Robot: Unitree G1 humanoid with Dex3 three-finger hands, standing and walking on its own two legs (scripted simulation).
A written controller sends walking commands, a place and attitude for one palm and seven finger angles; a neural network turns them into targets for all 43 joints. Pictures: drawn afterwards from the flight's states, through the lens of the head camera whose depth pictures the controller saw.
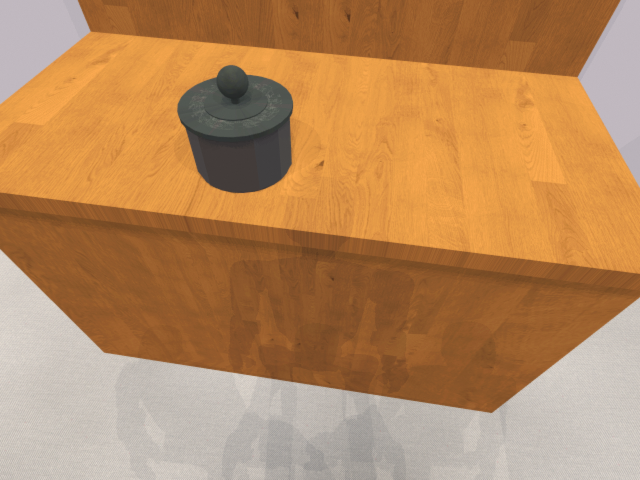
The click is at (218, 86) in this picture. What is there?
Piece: lid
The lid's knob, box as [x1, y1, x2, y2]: [216, 65, 248, 98]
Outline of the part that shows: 228,65 223,67 218,72 216,79 217,86 225,96 230,98 236,98 241,96 246,91 248,84 247,77 239,67 234,65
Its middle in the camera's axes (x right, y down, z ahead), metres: -0.14 -0.24 +0.59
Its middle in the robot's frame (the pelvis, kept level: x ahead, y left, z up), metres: +0.62 +0.18 +0.17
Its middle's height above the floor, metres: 0.94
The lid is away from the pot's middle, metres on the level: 0.00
